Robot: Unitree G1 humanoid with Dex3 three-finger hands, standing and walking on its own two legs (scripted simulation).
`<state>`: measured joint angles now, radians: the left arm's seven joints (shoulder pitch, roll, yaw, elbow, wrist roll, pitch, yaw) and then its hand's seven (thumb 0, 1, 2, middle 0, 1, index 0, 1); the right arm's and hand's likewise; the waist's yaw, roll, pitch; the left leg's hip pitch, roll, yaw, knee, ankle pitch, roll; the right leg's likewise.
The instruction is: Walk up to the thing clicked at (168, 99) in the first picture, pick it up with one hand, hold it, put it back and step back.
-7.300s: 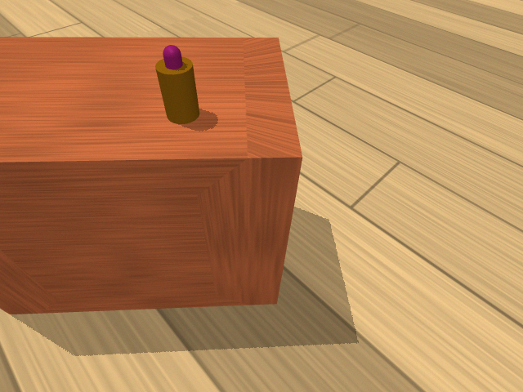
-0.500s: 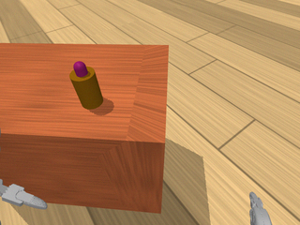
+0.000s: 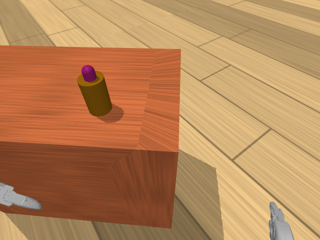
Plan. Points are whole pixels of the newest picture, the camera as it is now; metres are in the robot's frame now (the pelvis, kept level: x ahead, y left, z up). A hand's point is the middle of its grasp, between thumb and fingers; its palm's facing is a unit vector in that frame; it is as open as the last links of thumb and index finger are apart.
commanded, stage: rise first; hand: left
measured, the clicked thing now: (94, 89) +0.49 +0.24 +0.10
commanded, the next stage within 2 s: go down in 0.10 s
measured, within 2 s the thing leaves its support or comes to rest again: neither
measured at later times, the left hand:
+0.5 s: hand out of the picture +0.21 +0.31 +0.19, palm faces +0.50 -0.77 -0.40, open 17.3 cm
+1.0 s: hand out of the picture +0.29 +0.36 +0.19, palm faces +0.34 -0.90 -0.26, open 17.2 cm
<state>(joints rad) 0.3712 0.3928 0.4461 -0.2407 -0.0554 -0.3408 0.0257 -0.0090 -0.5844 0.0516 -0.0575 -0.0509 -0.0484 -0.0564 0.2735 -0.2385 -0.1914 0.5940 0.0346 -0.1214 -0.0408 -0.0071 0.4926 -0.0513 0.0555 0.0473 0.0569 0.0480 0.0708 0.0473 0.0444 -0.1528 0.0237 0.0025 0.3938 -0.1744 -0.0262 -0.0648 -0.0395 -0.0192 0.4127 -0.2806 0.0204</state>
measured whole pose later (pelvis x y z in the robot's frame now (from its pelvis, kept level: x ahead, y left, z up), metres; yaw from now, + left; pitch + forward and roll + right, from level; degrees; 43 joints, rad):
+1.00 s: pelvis +0.01 +0.01 -0.01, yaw +0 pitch +1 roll +0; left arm -0.15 0.58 0.64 0.34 -0.21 -0.15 -0.38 -0.01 -0.46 0.07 -0.05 -0.02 -0.04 -0.02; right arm 0.25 -0.23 -0.10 0.65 0.02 -0.14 -0.10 -0.01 0.50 -0.06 0.05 0.05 0.06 0.05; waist 0.03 0.02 -0.06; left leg -0.28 0.03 0.01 0.50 -0.23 -0.02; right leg -0.18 -0.04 -0.01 0.48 -0.31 0.03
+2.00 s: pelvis +0.01 +0.02 -0.01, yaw +0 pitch +6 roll -1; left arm -0.49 0.82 0.67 0.84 -0.20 0.00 -0.58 -0.01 -0.60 0.04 -0.05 -0.01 -0.04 -0.02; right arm 0.20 -0.23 0.00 0.77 0.00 -0.23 -0.19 -0.01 0.50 -0.07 0.05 0.05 0.06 0.05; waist 0.00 0.01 -0.10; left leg -0.39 0.03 0.00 0.52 -0.23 -0.01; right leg -0.27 -0.04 -0.02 0.46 -0.30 0.04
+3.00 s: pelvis +0.02 +0.02 -0.01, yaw +0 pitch +8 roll -1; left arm -0.61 0.92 0.66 0.98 -0.18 0.10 -0.63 -0.01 -0.58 0.03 -0.04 -0.02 -0.04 -0.02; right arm 0.22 -0.24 0.02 0.69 0.02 -0.22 -0.21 -0.01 0.50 -0.06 0.06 0.05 0.06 0.05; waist -0.03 0.01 -0.12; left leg -0.44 0.03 0.00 0.54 -0.24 0.00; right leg -0.31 -0.04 -0.01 0.47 -0.30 0.04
